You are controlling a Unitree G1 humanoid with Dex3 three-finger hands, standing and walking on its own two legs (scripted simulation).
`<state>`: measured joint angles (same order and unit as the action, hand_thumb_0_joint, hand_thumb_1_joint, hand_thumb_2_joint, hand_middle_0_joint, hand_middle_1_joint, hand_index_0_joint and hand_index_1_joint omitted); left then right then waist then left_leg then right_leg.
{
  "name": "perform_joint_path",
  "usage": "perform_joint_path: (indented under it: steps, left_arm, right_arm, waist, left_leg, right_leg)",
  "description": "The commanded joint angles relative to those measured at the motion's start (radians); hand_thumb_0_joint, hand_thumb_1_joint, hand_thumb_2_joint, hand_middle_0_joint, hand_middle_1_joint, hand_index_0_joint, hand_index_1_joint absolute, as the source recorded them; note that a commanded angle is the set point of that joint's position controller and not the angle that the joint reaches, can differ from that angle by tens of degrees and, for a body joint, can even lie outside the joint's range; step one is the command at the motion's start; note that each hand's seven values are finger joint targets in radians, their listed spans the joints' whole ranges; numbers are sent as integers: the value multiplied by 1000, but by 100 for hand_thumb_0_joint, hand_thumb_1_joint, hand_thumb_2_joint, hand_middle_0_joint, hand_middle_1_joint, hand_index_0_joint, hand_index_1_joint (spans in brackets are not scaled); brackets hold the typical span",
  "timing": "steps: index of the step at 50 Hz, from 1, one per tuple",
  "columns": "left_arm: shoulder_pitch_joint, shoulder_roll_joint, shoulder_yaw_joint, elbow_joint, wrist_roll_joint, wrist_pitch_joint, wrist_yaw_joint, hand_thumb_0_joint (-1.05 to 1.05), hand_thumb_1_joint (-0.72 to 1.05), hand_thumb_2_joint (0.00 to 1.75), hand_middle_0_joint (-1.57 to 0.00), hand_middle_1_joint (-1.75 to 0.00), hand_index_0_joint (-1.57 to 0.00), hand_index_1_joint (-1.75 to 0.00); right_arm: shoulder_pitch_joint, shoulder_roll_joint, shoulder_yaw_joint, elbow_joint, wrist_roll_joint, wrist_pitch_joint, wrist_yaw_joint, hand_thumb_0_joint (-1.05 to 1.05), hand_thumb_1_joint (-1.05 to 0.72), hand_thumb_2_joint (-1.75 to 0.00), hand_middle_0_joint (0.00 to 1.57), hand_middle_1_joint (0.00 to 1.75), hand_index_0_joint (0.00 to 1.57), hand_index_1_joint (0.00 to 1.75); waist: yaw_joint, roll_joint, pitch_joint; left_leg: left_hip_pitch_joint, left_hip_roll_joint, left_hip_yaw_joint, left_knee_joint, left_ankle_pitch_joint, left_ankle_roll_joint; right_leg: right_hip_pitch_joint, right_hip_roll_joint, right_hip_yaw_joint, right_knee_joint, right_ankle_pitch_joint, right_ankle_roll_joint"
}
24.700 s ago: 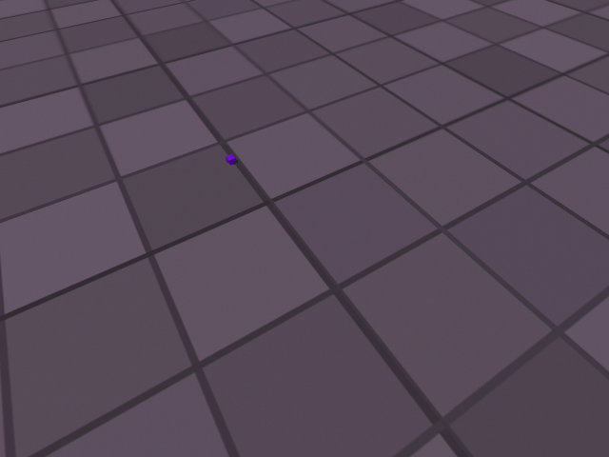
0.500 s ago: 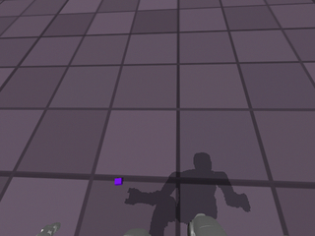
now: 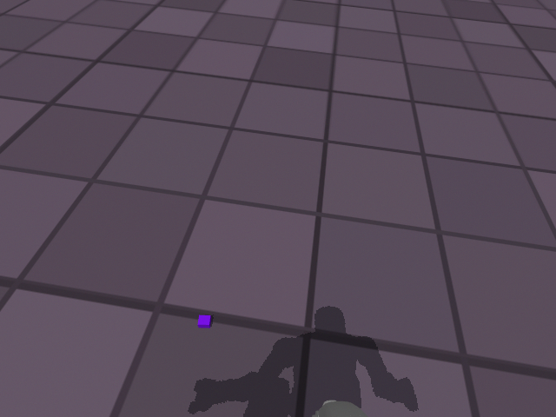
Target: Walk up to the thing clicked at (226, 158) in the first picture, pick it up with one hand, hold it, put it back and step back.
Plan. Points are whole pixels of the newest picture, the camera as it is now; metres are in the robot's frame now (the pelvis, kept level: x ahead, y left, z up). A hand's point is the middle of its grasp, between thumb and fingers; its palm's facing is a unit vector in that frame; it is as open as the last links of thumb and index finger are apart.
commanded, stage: walk up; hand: left
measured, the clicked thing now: (204, 321) +0.54 +0.25 -0.74
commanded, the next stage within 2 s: stand in 0.20 s
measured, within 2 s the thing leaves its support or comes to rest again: neither
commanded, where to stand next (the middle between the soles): +0.16 +0.00 m, yaw -3 degrees
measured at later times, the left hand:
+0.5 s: hand (165, 384) +0.19 +0.19 -0.12, palm faces -0.08 -0.92 -0.39, open 7.4 cm
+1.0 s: hand (151, 389) +0.19 +0.21 -0.13, palm faces -0.07 -0.94 -0.34, open 7.4 cm
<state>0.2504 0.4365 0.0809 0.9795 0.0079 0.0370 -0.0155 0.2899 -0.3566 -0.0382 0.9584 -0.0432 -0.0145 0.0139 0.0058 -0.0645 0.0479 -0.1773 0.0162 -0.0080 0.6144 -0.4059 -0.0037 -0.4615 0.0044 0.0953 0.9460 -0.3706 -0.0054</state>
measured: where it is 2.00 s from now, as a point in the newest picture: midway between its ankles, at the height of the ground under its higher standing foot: outside the picture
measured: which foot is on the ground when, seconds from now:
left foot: down 0.00-0.20, up 0.22-0.48, down 0.50-1.00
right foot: up 0.00-0.14, down 0.16-1.00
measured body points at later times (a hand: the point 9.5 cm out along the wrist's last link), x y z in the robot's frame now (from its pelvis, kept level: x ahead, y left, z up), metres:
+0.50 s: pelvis +0.07 -0.05 +0.01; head +0.10 -0.08 +0.45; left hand +0.20 +0.24 -0.10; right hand +0.17 -0.35 -0.13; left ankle +0.13 +0.09 -0.72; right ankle +0.04 -0.14 -0.72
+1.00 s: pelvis +0.09 -0.03 +0.02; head +0.10 -0.04 +0.47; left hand +0.19 +0.26 -0.11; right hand +0.17 -0.34 -0.11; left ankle +0.13 +0.09 -0.72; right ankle +0.04 -0.14 -0.72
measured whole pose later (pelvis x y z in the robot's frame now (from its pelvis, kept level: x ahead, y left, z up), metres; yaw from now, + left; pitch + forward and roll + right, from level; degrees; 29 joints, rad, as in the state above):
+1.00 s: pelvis +0.09 -0.03 +0.02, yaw -4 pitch -3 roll +0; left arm 0.09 0.35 0.01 1.11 0.00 -0.01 -0.01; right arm 0.06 -0.35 0.01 1.10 0.00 -0.02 0.00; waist 0.01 0.01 0.08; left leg -0.16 0.02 -0.02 0.37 -0.15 -0.02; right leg -0.03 0.02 0.00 0.33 -0.25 -0.01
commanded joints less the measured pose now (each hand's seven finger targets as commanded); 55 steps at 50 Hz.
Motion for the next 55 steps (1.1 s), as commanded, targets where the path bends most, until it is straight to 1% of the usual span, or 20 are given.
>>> perform_joint_path:
  steps: [1, 3, 5, 7, 8, 9, 10, 11, 12, 14, 16, 21, 23, 25, 27, 29, 34, 40, 49, 55]
  left_arm:
    - [-136, 194, 37, -146, 20, -70, -19, 0, 90, 90, -20, -30, -20, -30]
    - [-173, 194, 33, -157, 28, -81, -28, 0, 90, 90, -20, -30, -20, -30]
    - [-153, 169, 26, -160, 30, -91, -34, 0, 90, 90, -20, -30, -20, -30]
    - [-8, 135, 25, -132, 23, -104, -29, 0, 90, 90, -20, -30, -20, -30]
    - [141, 150, 36, -86, 17, -111, -20, 0, 90, 90, -20, -30, -20, -30]
    - [279, 237, 65, -52, 23, -118, -7, 0, 90, 90, -20, -30, -20, -30]
    - [143, 276, 30, -70, 1, -131, 16, 0, 90, 90, -20, -30, -20, -30]
    - [82, 281, 24, -86, -3, -135, 25, 0, 90, 90, -20, -30, -20, -30]
    - [33, 236, 20, -98, -5, -127, 33, 0, 90, 90, -20, -30, -20, -30]
    - [14, 161, -4, -132, -11, -116, 43, 0, 90, 90, -20, -30, -20, -30]
    - [9, 167, -11, -134, -13, -118, 47, 0, 90, 90, -20, -30, -20, -30]
    - [-81, 163, -17, -142, -4, -90, 51, 0, 90, 90, -20, -30, -20, -30]
    - [-98, 166, -19, -133, -16, -80, 48, 0, 90, 90, -20, -30, -20, -30]
    - [-104, 127, -25, -129, -24, -73, 46, 0, 90, 90, -20, -30, -20, -30]
    - [-88, 109, -27, -105, -24, -68, 43, 0, 90, 90, -20, -30, -20, -30]
    - [-136, 130, -29, -75, -10, -70, 38, 0, 90, 90, -20, -30, -20, -30]
    - [-146, 132, -24, -24, -13, -80, 32, 0, 90, 90, -20, -30, -20, -30]
    - [-197, 123, -26, 28, -10, -73, 26, 0, 90, 90, -20, -30, -20, -30]
    - [-211, 121, -30, 77, -6, -73, 22, 0, 90, 90, -20, -30, -20, -30]
    - [-213, 127, -31, 99, -3, -72, 20, 0, 90, 90, -20, -30, -20, -30]
  right_arm:
    - [34, -350, -113, -97, -4, -44, -6, 0, -90, -90, 20, 30, 20, 30]
    - [76, -349, -113, -98, 3, -50, -7, 0, -90, -90, 20, 30, 20, 30]
    - [86, -339, -106, -108, 9, -53, -6, 0, -90, -90, 20, 30, 20, 30]
    - [19, -323, -96, -141, 22, -52, -5, 0, -90, -90, 20, 30, 20, 30]
    - [-36, -295, -86, -169, 32, -47, -3, 0, -90, -90, 20, 30, 20, 30]
    - [-61, -222, -61, -205, 46, -44, -5, 0, -90, -90, 20, 30, 20, 30]
    - [-112, -61, -22, -216, 62, -39, -26, 0, -90, -90, 20, 30, 20, 30]
    - [-190, -169, -51, -234, 55, -17, -45, 0, -90, -90, 20, 30, 20, 30]
    - [-163, -204, -58, -228, 65, -14, -48, 0, -90, -90, 20, 30, 20, 30]
    - [-105, -195, -57, -168, 69, -7, -39, 0, -90, -90, 20, 30, 20, 30]
    - [-61, -196, -62, -137, 56, 1, -29, 0, -90, -90, 20, 30, 20, 30]
    - [-93, -170, -40, -115, 50, -1, -22, 0, -90, -90, 20, 30, 20, 30]
    - [-102, -170, -39, -90, 40, -5, -23, 0, -90, -90, 20, 30, 20, 30]
    - [-146, -224, -47, -83, 25, -16, -24, 0, -90, -90, 20, 30, 20, 30]
    - [-207, -242, -34, -81, 20, -25, -21, 0, -90, -90, 20, 30, 20, 30]
    - [-255, -219, -30, -52, 38, -18, -19, 0, -90, -90, 20, 30, 20, 30]
    - [-218, -205, -11, 11, 41, -34, -23, 0, -90, -90, 20, 30, 20, 30]
    - [-278, -183, 3, 35, 46, -22, -23, 0, -90, -90, 20, 30, 20, 30]
    - [-292, -202, 4, 82, 41, -24, -22, 0, -90, -90, 20, 30, 20, 30]
    - [-278, -203, 4, 106, 36, -22, -19, 0, -90, -90, 20, 30, 20, 30]
  waist:
    - [-95, 300, 55]
    - [-107, 248, 74]
    - [-94, 236, 69]
    - [1, 247, -6]
    - [83, 152, -95]
    - [145, -26, -151]
    - [64, -271, -65]
    - [63, -36, -42]
    - [31, -50, 2]
    - [14, -27, -19]
    - [-2, -34, -73]
    - [-2, -137, -85]
    - [-11, -137, -72]
    - [-2, -20, -91]
    - [27, 54, -80]
    - [7, 85, -48]
    - [-1, 121, -132]
    - [-6, 66, -70]
    - [-6, 66, -97]
    - [-14, 54, -47]
  left_leg:
    - [212, 269, -353, -346, -231, 244]
    - [222, 305, -348, -313, -116, 263]
    - [234, 287, -281, -236, 200, 254]
    - [176, 238, -156, -73, 599, 202]
    - [121, 134, -22, 152, 680, 143]
    - [-141, 64, -1, 412, 445, 80]
    - [-346, -100, -31, 407, -104, 12]
    - [-244, -22, -146, 373, -163, 45]
    - [-235, -16, -115, 392, -193, 64]
    - [-238, -11, -124, 292, -138, 44]
    - [-183, -23, -113, 223, -61, 28]
    - [-77, -14, -12, -11, 115, -8]
    - [74, -17, 2, -119, 311, 1]
    - [159, 66, -114, -155, 585, 36]
    - [113, 147, -183, -139, 565, 86]
    - [-7, 102, -138, -146, 454, 65]
    - [122, 113, -110, -152, 735, 53]
    - [85, 104, -110, -231, 509, 38]
    - [124, 117, -107, -270, 484, 32]
    - [78, 112, -120, -325, 318, 29]
  right_leg:
    - [-236, -23, -58, -105, -103, 13]
    - [-208, -51, -56, -192, -159, -3]
    - [-142, -37, -90, -277, -164, -22]
    - [94, -22, -131, -445, -2, -51]
    - [321, 11, -175, -612, 166, -56]
    - [565, -97, 45, -613, 218, -75]
    - [529, -378, 381, -628, 908, -105]
    - [366, -379, 357, -532, 1034, -234]
    - [320, -359, 291, -525, 925, -271]
    - [429, -282, 113, -536, 808, -193]
    - [438, -249, 61, -508, 892, -141]
    - [392, -185, -18, -474, 824, -113]
    - [268, -165, -15, -470, 693, -83]
    - [210, -118, -14, -451, 480, -36]
    - [231, -81, -3, -512, 252, -30]
    - [344, -113, 15, -581, 287, -28]
    - [405, -120, -10, -547, 540, -18]
    - [378, -114, -10, -646, 369, -12]
    - [383, -122, -5, -689, 341, -13]
    - [344, -117, 0, -724, 184, -12]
